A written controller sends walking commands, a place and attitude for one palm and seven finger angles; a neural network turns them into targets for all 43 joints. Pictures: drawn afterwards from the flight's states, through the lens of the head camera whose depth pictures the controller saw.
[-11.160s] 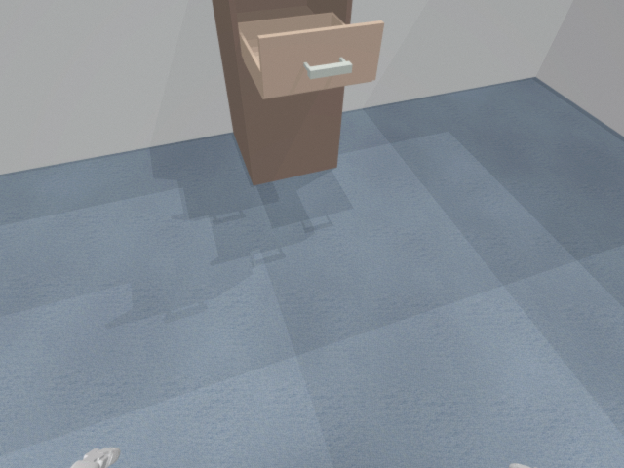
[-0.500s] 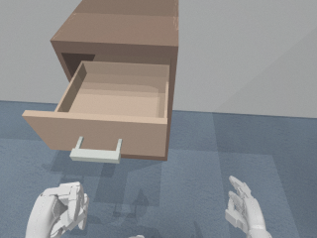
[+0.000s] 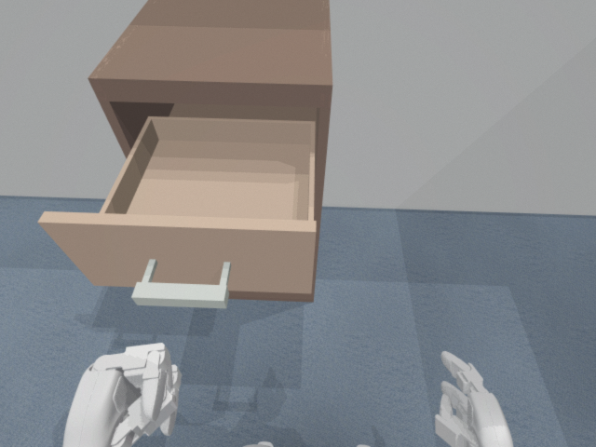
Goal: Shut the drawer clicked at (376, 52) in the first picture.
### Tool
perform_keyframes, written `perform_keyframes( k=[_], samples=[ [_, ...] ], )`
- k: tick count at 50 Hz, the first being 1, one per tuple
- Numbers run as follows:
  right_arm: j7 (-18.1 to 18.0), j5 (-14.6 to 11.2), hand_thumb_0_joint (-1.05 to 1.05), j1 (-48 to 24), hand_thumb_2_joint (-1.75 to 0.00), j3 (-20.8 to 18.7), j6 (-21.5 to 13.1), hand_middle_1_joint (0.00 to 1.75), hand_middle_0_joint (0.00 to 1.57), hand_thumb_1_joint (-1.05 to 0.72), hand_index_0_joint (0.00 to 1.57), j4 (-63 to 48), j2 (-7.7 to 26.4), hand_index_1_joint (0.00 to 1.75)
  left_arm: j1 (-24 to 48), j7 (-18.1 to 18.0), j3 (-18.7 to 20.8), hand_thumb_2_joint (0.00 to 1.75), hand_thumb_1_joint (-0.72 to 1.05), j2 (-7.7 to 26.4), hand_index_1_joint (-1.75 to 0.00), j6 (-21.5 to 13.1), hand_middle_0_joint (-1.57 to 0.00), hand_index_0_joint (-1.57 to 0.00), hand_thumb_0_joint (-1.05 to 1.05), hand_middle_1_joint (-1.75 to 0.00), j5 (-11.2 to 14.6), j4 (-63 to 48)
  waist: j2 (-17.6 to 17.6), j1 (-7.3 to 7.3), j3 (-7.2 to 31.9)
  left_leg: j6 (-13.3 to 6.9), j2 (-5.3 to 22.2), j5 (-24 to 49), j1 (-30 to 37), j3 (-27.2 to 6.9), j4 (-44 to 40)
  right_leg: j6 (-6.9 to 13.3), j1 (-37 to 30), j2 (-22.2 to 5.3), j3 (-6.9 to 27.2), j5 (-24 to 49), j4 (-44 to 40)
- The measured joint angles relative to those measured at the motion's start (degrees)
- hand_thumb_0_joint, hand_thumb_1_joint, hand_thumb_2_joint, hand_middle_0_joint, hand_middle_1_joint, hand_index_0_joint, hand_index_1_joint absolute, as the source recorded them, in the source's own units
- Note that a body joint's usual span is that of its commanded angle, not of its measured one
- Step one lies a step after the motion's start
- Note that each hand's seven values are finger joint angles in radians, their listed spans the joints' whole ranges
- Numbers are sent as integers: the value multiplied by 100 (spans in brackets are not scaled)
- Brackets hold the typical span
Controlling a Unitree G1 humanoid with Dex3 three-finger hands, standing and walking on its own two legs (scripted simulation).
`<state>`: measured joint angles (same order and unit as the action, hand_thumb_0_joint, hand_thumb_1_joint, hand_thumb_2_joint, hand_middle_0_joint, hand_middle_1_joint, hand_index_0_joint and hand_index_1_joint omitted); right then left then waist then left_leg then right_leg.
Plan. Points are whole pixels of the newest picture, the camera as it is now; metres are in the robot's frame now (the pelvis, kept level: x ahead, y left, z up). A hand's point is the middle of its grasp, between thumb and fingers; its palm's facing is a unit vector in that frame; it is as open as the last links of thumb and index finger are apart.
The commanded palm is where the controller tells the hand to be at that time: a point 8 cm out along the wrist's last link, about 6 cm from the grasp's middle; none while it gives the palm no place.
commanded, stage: bring the fist close to the handle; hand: left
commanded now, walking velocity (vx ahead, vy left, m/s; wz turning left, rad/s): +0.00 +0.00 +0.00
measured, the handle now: (185, 281) +0.35 +0.20 -0.01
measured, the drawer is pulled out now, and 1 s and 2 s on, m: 0.29 0.29 0.28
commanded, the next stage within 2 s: push the drawer shut in 1.48 s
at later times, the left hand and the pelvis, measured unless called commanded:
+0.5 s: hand (193, 376) +0.20 +0.14 +0.05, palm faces +0.04 -1.00 -0.06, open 3.3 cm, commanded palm +0.17 +0.20 +0.05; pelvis +0.00 -0.03 -0.01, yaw +0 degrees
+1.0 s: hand (205, 355) +0.24 +0.14 +0.00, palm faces +0.01 -1.00 -0.04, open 3.3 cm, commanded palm +0.22 +0.20 +0.00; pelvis -0.01 -0.03 -0.04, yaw +0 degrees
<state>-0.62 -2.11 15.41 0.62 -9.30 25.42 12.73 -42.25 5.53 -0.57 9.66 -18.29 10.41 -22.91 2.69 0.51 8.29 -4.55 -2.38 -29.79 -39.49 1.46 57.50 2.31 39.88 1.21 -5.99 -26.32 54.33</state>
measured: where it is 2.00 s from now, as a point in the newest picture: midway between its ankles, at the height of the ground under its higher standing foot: outside the picture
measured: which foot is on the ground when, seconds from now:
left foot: down 0.00-1.00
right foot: down 0.00-1.00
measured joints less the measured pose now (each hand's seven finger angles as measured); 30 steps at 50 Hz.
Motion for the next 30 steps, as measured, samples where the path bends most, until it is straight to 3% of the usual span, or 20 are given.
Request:
perform_keyframes(
  k=[8,30],
  samples=[
    [-39,1,2,-67,-90,30,54,30,20,-90,20,-21,-27,30,81,-19,97,90,90,56,-160,-42,-140,-140,2,-160,38,151,4,-3,5,53,27,-5,-50,-28,37,61,55,24,-30,-18,50],
    [-82,66,2,-177,-90,-26,100,30,20,-90,20,286,58,30,1198,282,594,90,90,145,-160,-494,-140,-140,2,-160,228,1575,-94,-132,85,240,129,-153,-695,-110,432,258,722,105,-135,-203,482]
  ],
)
